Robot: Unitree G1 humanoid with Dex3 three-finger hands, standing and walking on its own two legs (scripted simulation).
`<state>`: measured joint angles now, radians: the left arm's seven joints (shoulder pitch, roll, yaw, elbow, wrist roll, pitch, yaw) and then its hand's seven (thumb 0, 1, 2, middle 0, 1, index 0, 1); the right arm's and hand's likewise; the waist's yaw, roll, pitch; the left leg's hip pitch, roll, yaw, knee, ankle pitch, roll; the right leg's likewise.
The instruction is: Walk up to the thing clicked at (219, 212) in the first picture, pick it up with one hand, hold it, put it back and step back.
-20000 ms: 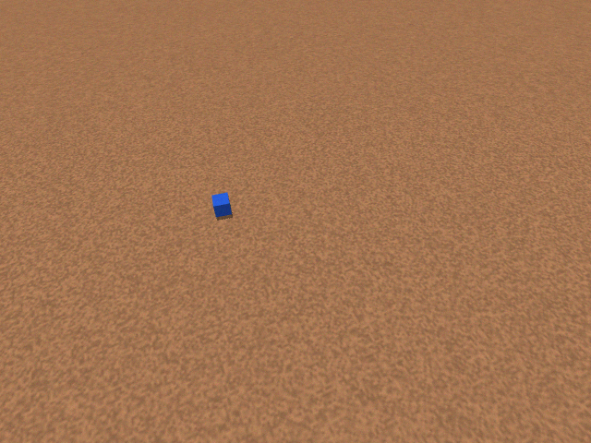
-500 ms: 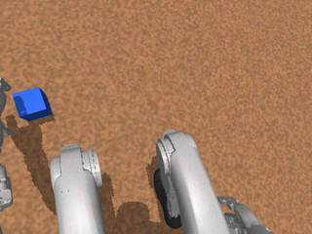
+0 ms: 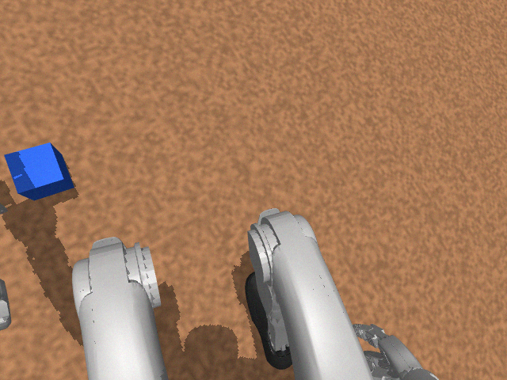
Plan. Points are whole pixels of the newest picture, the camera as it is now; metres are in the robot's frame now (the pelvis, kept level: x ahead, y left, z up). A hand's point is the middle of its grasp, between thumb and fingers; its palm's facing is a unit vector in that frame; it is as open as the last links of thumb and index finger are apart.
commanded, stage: rise first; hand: left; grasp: from above
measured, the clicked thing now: (41, 172) +0.47 +0.31 -0.29
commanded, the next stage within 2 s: approach in 0.58 s
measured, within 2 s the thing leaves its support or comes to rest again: neither
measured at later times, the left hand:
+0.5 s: hand out of the picture +0.43 +0.36 -0.16, palm faces -0.39 -0.14 -0.91, open 12.7 cm
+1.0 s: hand (17, 157) +0.46 +0.30 -0.17, palm faces -0.38 -0.11 -0.92, open 13.2 cm
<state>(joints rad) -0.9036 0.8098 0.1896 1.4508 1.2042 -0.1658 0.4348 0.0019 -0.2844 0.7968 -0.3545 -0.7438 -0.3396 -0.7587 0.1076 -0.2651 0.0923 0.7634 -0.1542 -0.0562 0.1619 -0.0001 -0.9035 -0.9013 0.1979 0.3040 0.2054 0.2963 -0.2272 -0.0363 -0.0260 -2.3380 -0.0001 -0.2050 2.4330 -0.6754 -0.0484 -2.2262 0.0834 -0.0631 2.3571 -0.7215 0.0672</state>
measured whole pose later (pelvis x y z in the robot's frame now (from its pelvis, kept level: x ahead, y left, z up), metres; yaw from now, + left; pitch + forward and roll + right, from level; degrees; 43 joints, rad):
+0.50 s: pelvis +0.00 +0.00 +0.01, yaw +0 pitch +33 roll -9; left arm -0.89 0.80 0.17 1.40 1.19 -0.16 0.40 0.00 -0.30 0.80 -0.34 -0.76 -0.33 -0.78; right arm 0.11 -0.27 0.08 0.75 -0.14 -0.06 0.17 0.00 -0.91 -0.90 0.20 0.30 0.21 0.30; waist -0.22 -0.03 -0.03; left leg -2.33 0.00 -0.20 2.41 -0.67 -0.05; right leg -2.21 0.08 -0.06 2.34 -0.72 0.06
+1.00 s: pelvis -0.01 +0.00 +0.00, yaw +0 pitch +33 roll -9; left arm -1.04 0.76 0.06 1.53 1.22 -0.14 0.46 0.00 -0.38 0.87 -0.28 -0.83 -0.26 -0.85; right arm 0.13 -0.27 0.12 0.76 -0.16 -0.09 0.16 0.00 -0.90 -0.90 0.20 0.30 0.21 0.30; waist -0.27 -0.05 -0.03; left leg -2.34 0.00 -0.20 2.42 -0.65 -0.05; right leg -2.24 0.08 -0.07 2.34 -0.70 0.06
